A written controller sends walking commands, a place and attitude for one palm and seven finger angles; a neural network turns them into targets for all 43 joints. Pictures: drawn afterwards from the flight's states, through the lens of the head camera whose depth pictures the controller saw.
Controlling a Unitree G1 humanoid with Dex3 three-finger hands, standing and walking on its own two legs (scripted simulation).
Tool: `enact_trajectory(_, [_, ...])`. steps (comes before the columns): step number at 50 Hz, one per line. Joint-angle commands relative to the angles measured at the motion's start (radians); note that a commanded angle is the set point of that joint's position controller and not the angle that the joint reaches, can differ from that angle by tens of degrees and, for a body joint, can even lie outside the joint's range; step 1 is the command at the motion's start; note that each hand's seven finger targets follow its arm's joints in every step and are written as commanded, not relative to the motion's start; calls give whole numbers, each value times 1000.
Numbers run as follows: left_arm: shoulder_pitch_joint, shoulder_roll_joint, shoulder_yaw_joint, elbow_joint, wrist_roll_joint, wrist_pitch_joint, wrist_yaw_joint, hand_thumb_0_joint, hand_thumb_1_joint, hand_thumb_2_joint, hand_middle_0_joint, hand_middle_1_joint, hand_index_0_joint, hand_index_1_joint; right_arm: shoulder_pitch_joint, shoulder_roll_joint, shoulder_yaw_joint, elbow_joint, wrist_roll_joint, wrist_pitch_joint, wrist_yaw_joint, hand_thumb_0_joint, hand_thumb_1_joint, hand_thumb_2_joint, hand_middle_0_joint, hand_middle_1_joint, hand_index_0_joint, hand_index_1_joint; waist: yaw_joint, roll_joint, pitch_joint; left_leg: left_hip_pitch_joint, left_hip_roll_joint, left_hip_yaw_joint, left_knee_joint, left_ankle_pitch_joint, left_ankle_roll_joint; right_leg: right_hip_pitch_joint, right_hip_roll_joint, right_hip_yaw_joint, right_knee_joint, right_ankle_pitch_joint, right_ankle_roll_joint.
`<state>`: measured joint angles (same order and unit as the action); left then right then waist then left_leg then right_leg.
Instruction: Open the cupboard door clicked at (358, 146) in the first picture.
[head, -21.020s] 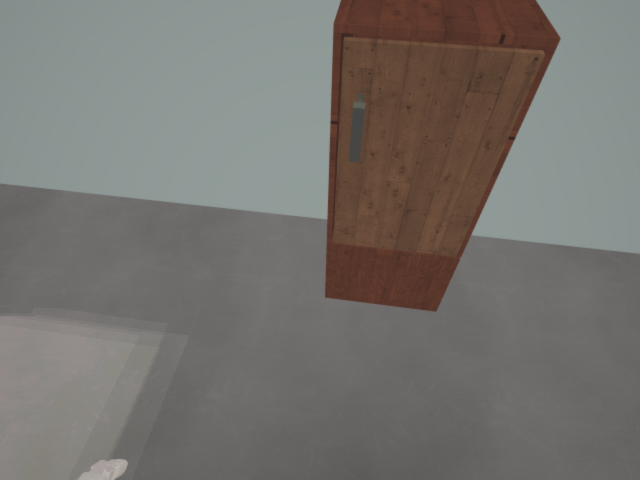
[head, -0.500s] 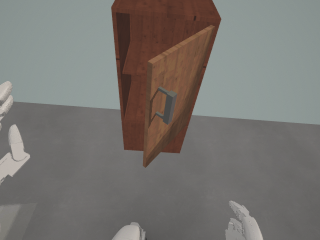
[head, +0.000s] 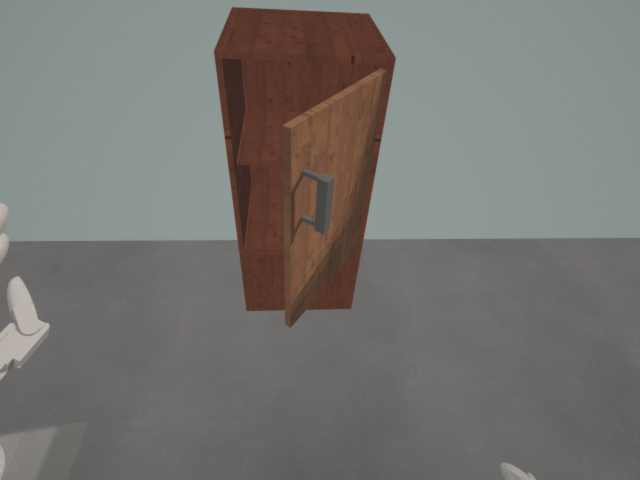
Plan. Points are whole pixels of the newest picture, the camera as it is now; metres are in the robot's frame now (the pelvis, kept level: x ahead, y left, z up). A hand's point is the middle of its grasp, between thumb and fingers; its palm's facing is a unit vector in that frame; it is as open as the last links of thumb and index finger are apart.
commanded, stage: stop stepping back and stand still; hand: left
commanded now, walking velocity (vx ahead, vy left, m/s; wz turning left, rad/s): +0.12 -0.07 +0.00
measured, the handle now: (315, 201) +0.64 +0.05 +0.00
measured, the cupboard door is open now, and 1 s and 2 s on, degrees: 53 53 53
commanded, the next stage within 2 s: let the arm hang, fingers relaxed in 0.22 s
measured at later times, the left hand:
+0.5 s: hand out of the picture +0.14 +0.21 -0.10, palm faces +0.15 -0.92 -0.36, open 7.4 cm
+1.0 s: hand out of the picture -0.01 +0.15 -0.17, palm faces +0.09 -0.97 -0.22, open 7.3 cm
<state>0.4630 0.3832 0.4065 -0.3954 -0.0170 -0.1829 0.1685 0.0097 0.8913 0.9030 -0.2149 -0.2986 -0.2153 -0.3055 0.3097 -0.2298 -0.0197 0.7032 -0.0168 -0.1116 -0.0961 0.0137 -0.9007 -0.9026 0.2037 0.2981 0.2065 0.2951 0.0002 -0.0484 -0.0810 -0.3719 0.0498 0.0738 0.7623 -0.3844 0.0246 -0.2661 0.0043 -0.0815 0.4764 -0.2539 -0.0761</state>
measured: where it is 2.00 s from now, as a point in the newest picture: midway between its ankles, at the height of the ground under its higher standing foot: outside the picture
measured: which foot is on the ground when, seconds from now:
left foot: up 0.00-0.02, down 0.04-0.32, up 0.34-0.54, down 0.56-1.00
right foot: down 0.00-0.06, up 0.08-0.30, down 0.32-1.00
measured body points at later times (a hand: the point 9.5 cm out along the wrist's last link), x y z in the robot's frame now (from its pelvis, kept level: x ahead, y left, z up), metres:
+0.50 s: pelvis -0.01 -0.01 -0.02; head +0.00 -0.05 +0.43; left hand +0.13 +0.26 -0.07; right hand +0.13 -0.24 -0.16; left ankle +0.00 +0.11 -0.72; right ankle +0.02 -0.10 -0.74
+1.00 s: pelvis +0.02 -0.02 +0.00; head +0.04 -0.03 +0.45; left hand -0.02 +0.21 -0.15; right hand +0.02 -0.22 -0.17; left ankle +0.02 +0.11 -0.74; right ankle +0.02 -0.10 -0.74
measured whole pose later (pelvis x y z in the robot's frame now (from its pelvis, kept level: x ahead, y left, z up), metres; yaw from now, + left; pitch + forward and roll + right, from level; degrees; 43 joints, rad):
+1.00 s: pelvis +0.02 -0.02 +0.00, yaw +4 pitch -2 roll +0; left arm 0.30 0.14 0.00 1.17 0.01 0.00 0.03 0.00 0.92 0.90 -0.20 -0.30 -0.20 -0.30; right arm 0.28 -0.13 0.01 1.15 -0.02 0.02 -0.03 0.00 -0.91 -0.90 0.20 0.30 0.20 0.29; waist 0.00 0.04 0.06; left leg -0.15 0.04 0.08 0.40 -0.21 -0.01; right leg -0.13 0.00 -0.14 0.40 -0.24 -0.05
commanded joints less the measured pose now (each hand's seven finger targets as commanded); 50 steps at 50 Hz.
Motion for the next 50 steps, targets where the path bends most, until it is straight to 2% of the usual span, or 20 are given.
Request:
enact_trajectory(1, [-66,207,103,-316,-11,-85,25,0,900,900,-200,-300,-200,-300,-127,-103,-28,-208,-1,-93,-20,0,-900,-900,200,300,200,300,-27,77,24,243,7,-36,-420,-60,45,-74,-108,175,14,-331,-12])
enact_trajectory(2, [-79,207,113,-382,-15,-97,26,0,900,900,-200,-300,-200,-300,-128,-133,-37,-224,-2,-91,-11,0,-900,-900,200,300,200,300,-28,318,36,349,188,-341,-501,-65,119,-252,0,78,261,-250,43])
enact_trajectory(3, [-96,232,136,-407,-2,-109,28,0,900,900,-200,-300,-200,-300,-127,-116,-35,-218,-2,-92,1,0,-900,-900,200,300,200,300,-23,364,64,326,315,-501,-555,25,179,-358,36,13,470,-290,77])
enact_trajectory(4, [-71,308,199,-363,-2,-121,14,0,900,900,-200,-300,-200,-300,-122,-105,-44,-185,-2,-90,11,0,-900,-900,200,300,200,300,-33,339,75,208,372,-578,-625,-217,215,-370,-6,90,623,-285,76])
enact_trajectory(7, [63,221,166,-318,2,-105,10,0,900,900,-200,-300,-200,-300,-157,-84,-38,-188,12,-92,34,0,-900,-900,200,300,200,300,-16,228,154,35,261,-320,-584,-182,158,-264,-64,74,496,-99,74])
enact_trajectory(9, [74,214,164,-329,2,-101,8,0,900,900,-200,-300,-200,-300,-146,-91,-37,-189,12,-89,33,0,-900,-900,200,300,200,300,-13,266,131,-8,202,-196,-565,-144,112,-127,-24,1,336,-88,82])
enact_trajectory(14, [28,183,119,-231,0,-71,15,0,900,900,-200,-300,-200,-300,-143,-97,-30,-187,8,-71,20,0,-900,-900,200,300,200,300,-20,194,78,-79,122,-84,-391,-178,49,169,25,-37,12,-106,75])
enact_trajectory(15, [7,194,116,-222,-1,-69,14,0,900,900,-200,-300,-200,-300,-149,-84,-27,-186,8,-67,20,0,-900,-900,200,300,200,300,-21,115,79,-93,82,-63,-272,-112,30,176,-28,64,-71,-99,47])
enact_trajectory(16, [103,-62,-257,496,78,99,-135,0,900,900,-200,-300,-200,-300,-135,-121,-48,-16,14,-44,108,0,-900,-900,200,300,200,300,-3,-55,13,-164,-1,12,46,110,-30,145,-288,236,7,426,-27])
enact_trajectory(17, [58,-26,-275,531,64,159,-162,0,900,900,-200,-300,-200,-300,-102,-56,-37,-49,22,22,109,0,-900,-900,200,300,200,300,-17,-129,-41,-123,3,-47,67,-198,-41,90,-358,315,-9,451,-100])
enact_trajectory(19, [-53,-45,-272,596,64,177,-153,0,900,900,-200,-300,-200,-300,-58,-74,-42,-47,-6,86,100,0,-900,-900,200,300,200,300,-19,-286,62,-164,-19,-24,190,-191,-25,14,-315,252,-60,165,-112])
enact_trajectory(21, [-107,-37,-286,714,65,180,-149,0,900,900,-200,-300,-200,-300,-111,-71,-38,-50,-15,118,106,0,-900,-900,200,300,200,300,0,-313,105,-170,-26,3,203,-174,-22,46,-284,174,-58,344,-114])
enact_trajectory(23, [-150,-30,-304,846,60,182,-148,0,900,900,-200,-300,-200,-300,-107,-54,-34,-11,-18,133,104,0,-900,-900,200,300,200,300,-11,-276,88,-65,-37,11,83,-110,-25,45,-251,134,-63,383,-92])
enact_trajectory(25, [-197,-21,-318,970,46,185,-148,0,900,900,-200,-300,-200,-300,-49,-40,-25,63,-18,136,100,0,-900,-900,200,300,200,300,-39,-128,75,90,-40,10,-117,30,-25,2,-222,117,-54,220,-55])
enact_trajectory(27, [-197,-67,-343,1085,33,183,-156,0,900,900,-200,-300,-200,-300,-17,-67,-13,130,-21,120,94,0,-900,-900,200,300,200,300,-42,91,60,233,59,-145,-298,278,19,-96,-148,83,19,27,26])
enact_trajectory(28, [-177,-95,-355,1131,32,186,-157,0,900,900,-200,-300,-200,-300,-49,-103,-7,143,-28,113,86,0,-900,-900,200,300,200,300,-11,204,72,160,144,-224,-341,295,57,-44,-103,54,13,-33,56])
enact_trajectory(29, [-159,-97,-360,1180,38,188,-152,0,900,900,-200,-300,-200,-300,-87,-107,-6,153,-25,122,85,0,-900,-900,200,300,200,300,9,199,95,44,143,-223,-384,116,55,40,-84,52,-35,-117,53])
enact_trajectory(31, [-161,-114,-342,1258,35,187,-153,0,900,900,-200,-300,-200,-300,-110,-47,-2,188,-25,123,75,0,-900,-900,200,300,200,300,11,357,152,-19,85,-169,-439,10,22,89,-96,60,-76,-29,35])
enact_trajectory(36, [-158,-105,-371,1402,25,159,-149,0,900,900,-200,-300,-200,-300,-6,-17,4,291,-6,117,61,0,-900,-900,200,300,200,300,-14,92,30,181,61,-77,-362,282,-6,160,-152,84,-150,211,23])
enact_trajectory(50, [-105,-154,-388,1549,22,162,-128,0,900,900,-200,-300,-200,-300,50,28,17,437,-4,117,55,0,-900,-900,200,300,200,300,-3,22,160,195,66,-61,-430,280,-3,118,-137,67,-180,145,32])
